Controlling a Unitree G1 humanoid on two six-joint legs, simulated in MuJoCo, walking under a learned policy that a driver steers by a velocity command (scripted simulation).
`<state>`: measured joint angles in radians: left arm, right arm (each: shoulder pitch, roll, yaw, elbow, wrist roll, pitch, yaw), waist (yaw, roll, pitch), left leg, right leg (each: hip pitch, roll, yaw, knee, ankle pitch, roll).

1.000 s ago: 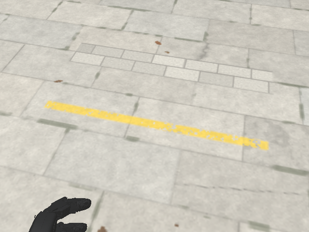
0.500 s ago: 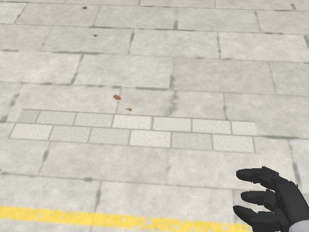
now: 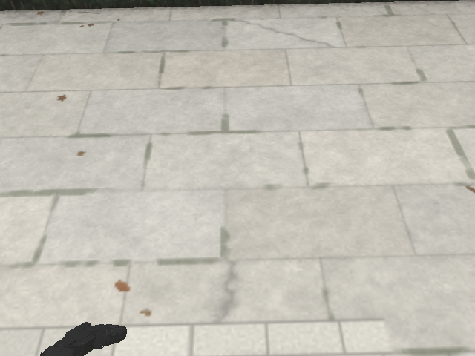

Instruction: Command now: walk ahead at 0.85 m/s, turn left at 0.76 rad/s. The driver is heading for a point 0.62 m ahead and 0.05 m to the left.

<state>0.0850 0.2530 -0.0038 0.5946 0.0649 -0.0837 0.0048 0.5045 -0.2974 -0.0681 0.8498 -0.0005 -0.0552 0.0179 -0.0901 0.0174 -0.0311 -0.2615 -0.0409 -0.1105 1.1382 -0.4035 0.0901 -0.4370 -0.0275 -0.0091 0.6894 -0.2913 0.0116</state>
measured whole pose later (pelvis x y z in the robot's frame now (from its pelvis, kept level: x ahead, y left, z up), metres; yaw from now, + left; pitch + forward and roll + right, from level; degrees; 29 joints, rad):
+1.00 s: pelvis +0.37 -0.01 +0.01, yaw -4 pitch +0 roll +1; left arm 0.19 0.28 0.06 0.64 0.02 0.06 -0.03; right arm 0.22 -0.30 -0.06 0.72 -0.02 0.04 -0.01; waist -0.01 0.04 0.03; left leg -0.39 0.07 0.18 0.83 -0.49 -0.02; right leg -0.26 0.01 -0.04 0.58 -0.33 -0.05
